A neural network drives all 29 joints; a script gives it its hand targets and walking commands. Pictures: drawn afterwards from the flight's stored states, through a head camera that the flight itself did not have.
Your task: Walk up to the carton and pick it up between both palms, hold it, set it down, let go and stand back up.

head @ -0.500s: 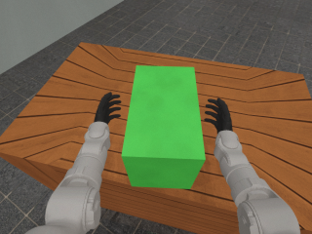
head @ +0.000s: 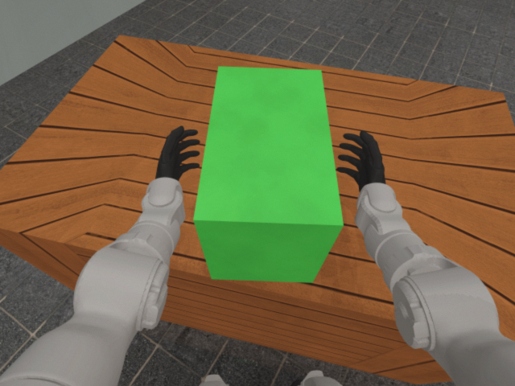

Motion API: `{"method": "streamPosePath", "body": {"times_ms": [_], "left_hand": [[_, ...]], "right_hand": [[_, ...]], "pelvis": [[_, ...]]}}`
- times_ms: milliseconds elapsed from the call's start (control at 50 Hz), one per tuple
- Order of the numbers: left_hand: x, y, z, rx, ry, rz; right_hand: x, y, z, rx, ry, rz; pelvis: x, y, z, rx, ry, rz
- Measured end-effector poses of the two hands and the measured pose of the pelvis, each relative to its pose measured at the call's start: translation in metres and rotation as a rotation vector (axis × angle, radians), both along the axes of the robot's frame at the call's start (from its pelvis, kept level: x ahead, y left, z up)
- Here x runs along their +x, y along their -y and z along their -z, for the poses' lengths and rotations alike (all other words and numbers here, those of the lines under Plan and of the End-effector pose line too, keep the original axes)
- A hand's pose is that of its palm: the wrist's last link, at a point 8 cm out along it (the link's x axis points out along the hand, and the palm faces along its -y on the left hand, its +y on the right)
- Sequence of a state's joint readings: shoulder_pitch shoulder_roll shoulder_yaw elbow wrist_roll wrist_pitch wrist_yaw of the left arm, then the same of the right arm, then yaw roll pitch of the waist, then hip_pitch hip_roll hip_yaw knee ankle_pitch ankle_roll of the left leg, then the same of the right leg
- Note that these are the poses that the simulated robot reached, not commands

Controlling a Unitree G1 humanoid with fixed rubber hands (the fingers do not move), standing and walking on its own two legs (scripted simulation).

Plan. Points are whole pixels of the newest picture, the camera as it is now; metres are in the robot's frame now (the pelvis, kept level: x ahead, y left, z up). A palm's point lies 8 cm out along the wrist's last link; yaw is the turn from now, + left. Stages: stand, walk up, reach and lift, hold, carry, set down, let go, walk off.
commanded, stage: reach and lift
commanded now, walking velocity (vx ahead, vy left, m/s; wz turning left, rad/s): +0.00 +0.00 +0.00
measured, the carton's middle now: (265, 175) +0.46 +0.00 +0.02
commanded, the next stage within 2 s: none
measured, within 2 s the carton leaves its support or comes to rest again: neither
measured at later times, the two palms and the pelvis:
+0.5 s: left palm (186, 184) +0.42 +0.13 +0.05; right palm (356, 197) +0.39 -0.14 +0.05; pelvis +0.02 +0.00 +0.03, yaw +2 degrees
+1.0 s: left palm (185, 183) +0.43 +0.13 +0.05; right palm (355, 196) +0.39 -0.14 +0.05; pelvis +0.03 +0.01 +0.04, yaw +1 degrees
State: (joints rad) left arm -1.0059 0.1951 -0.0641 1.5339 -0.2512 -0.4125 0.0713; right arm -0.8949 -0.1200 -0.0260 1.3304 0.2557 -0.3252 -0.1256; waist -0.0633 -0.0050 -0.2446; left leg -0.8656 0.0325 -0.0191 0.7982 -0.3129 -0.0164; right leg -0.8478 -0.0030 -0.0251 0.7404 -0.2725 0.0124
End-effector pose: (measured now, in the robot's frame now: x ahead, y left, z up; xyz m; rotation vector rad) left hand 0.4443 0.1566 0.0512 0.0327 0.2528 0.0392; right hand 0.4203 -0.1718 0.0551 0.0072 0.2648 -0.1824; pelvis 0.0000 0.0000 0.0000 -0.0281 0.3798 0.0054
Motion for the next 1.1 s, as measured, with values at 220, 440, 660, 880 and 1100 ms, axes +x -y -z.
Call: {"method": "streamPosePath", "body": {"times_ms": [220,440,660,880,1100], "left_hand": [[0.003,0.023,0.001,-0.033,0.008,0.007],[-0.017,0.027,0.0,-0.019,-0.001,0.014],[-0.021,0.028,0.0,-0.032,-0.005,0.008],[-0.02,0.027,0.0,-0.02,-0.005,0.015],[-0.019,0.026,-0.001,-0.007,-0.008,0.025]], "right_hand": [[0.0,-0.029,0.008,0.042,0.02,0.01],[-0.025,-0.028,0.007,-0.025,0.037,0.027],[-0.028,-0.028,0.006,-0.047,0.031,0.027],[-0.028,-0.029,0.005,-0.066,0.029,0.026],[-0.028,-0.029,0.004,-0.085,0.026,0.025]], "pelvis": [[0.002,0.005,-0.002,-0.003,0.016,-0.011],[0.019,0.002,-0.028,-0.004,0.12,-0.036],[0.031,-0.003,-0.036,0.0,0.154,-0.027],[0.035,-0.006,-0.041,-0.002,0.159,-0.018],[0.035,-0.005,-0.043,-0.001,0.174,-0.012]]}}
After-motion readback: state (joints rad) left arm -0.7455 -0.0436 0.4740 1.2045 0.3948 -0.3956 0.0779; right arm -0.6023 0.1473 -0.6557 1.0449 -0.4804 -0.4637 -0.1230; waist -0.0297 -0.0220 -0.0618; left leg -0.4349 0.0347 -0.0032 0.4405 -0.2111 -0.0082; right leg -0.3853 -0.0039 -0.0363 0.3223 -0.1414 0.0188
